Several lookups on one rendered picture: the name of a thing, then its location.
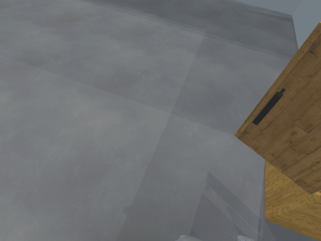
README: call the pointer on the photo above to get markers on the cupboard door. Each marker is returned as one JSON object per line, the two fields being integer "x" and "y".
{"x": 289, "y": 136}

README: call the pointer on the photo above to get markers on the handle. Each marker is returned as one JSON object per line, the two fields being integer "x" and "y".
{"x": 268, "y": 107}

